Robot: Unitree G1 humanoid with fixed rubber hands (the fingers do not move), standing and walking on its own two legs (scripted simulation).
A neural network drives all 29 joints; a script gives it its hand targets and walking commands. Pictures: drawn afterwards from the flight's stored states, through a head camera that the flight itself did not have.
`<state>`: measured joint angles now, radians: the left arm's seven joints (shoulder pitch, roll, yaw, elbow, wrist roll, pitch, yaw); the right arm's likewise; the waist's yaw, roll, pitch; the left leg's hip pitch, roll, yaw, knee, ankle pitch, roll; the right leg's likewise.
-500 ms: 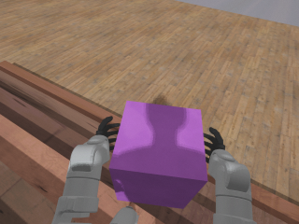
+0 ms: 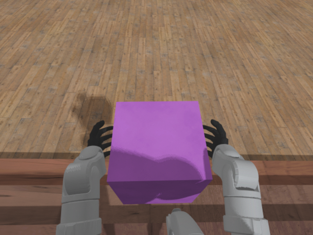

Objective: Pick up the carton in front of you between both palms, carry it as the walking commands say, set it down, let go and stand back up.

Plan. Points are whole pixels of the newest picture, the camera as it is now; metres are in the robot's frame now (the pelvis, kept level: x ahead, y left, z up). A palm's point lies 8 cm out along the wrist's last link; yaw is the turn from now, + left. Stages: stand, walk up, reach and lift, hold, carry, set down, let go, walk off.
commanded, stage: carry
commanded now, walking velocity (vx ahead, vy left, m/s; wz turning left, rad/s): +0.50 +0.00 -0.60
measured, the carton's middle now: (157, 157) +0.34 -0.02 -0.01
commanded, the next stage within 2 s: none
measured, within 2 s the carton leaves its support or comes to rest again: neither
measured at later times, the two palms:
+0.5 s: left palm (133, 90) +0.69 +0.04 -0.09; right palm (202, 106) +0.61 -0.25 -0.10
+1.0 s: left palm (151, 72) +1.03 -0.06 -0.24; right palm (201, 78) +0.95 -0.36 -0.22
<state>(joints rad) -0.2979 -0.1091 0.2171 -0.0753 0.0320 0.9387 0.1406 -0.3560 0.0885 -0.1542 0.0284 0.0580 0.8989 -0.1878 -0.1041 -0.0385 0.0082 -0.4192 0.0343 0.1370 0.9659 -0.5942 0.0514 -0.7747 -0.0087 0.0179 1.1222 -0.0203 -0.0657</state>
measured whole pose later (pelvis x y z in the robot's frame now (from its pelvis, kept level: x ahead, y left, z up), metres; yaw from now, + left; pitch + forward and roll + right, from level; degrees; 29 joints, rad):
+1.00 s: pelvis +0.68 -0.12 -0.34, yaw -13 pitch +2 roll +2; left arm -0.30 -0.11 0.20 -0.11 0.07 0.93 0.14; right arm -0.42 0.05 -0.12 0.04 0.07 0.91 -0.18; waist -0.11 -0.05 -0.07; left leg -0.24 -0.11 -0.05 1.22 -0.76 0.05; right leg -0.49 -0.01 0.00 0.48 0.36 -0.03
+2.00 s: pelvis +1.35 -0.25 -0.51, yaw -5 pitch +4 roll +0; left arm -0.34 -0.09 0.17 -0.09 0.02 0.94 0.15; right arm -0.36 0.06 -0.14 -0.08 0.01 0.95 -0.16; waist 0.01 0.02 -0.03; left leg -0.27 -0.02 0.03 1.04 -0.49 0.01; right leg -0.51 0.00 -0.15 0.56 -0.12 -0.10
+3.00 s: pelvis +1.95 -0.30 -0.52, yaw -6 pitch +3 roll -1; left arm -0.03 -0.13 0.05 -0.50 0.07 1.23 0.11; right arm -0.03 0.13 -0.06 -0.50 -0.07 1.23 -0.12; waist -0.01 0.04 -0.15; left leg 0.04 0.09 0.16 0.48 -0.48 -0.04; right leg -0.49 -0.05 -0.22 0.51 -0.08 -0.06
